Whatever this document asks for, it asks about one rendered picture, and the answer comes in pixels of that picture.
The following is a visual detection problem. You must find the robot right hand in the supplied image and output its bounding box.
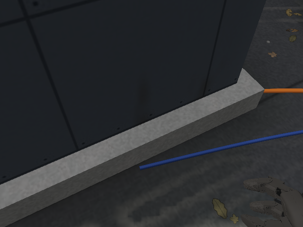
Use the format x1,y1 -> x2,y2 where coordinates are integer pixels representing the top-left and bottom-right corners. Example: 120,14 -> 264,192
241,176 -> 303,227

